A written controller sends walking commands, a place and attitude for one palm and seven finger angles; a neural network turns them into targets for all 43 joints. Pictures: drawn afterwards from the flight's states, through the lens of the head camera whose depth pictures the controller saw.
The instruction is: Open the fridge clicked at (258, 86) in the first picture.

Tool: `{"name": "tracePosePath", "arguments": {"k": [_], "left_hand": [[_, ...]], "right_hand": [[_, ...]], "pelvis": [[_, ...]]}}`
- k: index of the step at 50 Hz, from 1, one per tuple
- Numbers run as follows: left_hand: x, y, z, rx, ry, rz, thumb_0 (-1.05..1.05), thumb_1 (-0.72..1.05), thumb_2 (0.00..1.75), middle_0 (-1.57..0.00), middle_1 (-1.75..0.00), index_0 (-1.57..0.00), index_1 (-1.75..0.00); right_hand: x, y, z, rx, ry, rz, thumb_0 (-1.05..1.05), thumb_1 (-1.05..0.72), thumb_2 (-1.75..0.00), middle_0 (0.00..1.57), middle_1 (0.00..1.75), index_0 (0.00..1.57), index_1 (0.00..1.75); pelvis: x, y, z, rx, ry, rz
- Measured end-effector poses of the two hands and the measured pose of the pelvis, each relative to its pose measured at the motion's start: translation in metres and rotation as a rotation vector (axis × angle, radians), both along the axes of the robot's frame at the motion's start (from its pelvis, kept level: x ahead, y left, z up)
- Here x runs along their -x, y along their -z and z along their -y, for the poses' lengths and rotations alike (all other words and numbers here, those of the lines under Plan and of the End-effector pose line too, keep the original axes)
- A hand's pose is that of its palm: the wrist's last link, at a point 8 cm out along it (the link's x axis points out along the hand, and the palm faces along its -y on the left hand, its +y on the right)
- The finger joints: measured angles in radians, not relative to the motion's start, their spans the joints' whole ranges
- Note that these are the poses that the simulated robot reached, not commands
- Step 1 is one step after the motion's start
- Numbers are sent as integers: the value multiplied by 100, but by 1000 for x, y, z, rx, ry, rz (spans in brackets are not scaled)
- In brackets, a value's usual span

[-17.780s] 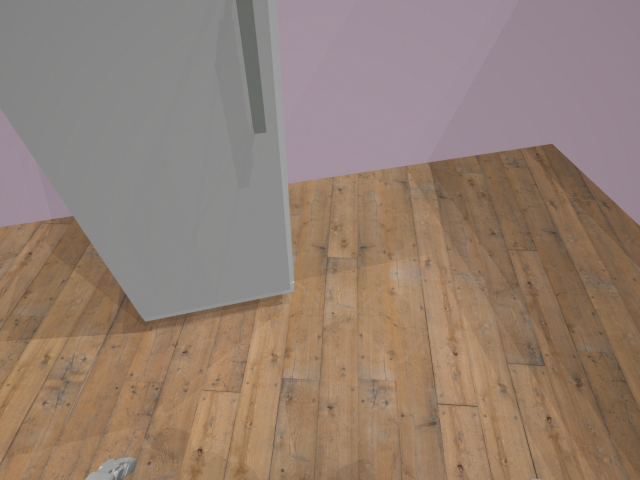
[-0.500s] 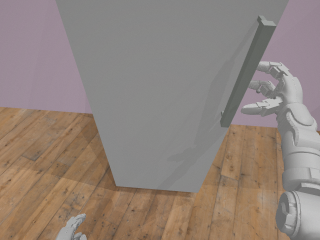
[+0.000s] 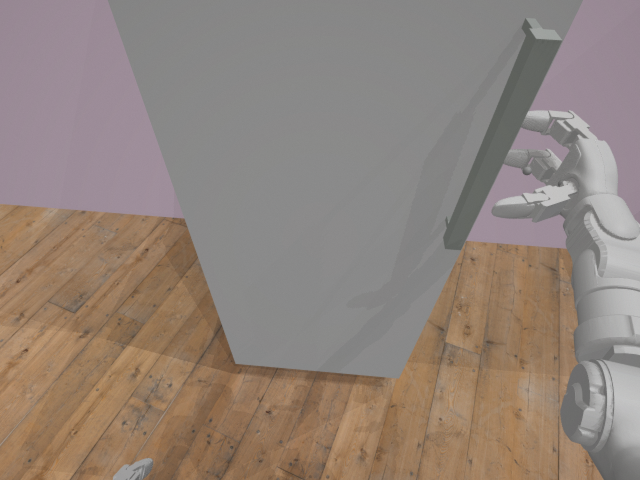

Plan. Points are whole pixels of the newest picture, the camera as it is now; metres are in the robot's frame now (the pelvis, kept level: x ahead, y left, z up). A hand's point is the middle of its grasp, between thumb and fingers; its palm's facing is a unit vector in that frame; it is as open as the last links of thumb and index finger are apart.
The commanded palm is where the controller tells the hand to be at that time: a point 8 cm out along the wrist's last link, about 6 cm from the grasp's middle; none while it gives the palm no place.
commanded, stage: slide the fingers in behind the handle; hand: right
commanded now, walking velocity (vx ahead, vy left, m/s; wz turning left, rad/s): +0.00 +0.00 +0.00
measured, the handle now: (484, 154) +0.50 -0.15 +0.17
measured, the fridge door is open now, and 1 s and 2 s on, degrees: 0 0 0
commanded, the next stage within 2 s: grip the handle and tug to test in 1.86 s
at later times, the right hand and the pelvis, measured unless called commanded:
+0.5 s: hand (524, 173) +0.45 -0.18 +0.18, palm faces -0.02 +1.00 +0.01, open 13.9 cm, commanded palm +0.43 -0.23 +0.18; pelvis +0.00 -0.01 +0.00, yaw +0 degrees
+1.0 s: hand (501, 171) +0.45 -0.16 +0.18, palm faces -0.02 +1.00 +0.01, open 13.9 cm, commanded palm +0.42 -0.20 +0.18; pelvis +0.00 +0.00 +0.00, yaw +0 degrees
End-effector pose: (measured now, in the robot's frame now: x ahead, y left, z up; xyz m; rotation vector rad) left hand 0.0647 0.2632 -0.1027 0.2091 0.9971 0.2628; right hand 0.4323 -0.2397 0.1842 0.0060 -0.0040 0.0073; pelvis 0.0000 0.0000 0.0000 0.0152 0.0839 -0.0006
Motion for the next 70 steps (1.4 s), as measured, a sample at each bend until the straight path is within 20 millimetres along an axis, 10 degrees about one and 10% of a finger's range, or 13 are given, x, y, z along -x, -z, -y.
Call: {"name": "tracePosePath", "arguments": {"k": [30,70], "left_hand": [[-9,-3,15,15,25,38,1,90,90,-20,-30,-20,-30],[-29,-2,5,48,27,71,1,90,90,-20,-30,-20,-30]], "right_hand": [[2,3,-4,-6,-6,9,-1,50,-30,32,122,31,121],[9,-3,-56,2,-18,22,-2,50,-30,30,120,30,120]], "pelvis": [[1,1,9,-4,-2,-4],[-4,-2,-7,9,-9,27]]}}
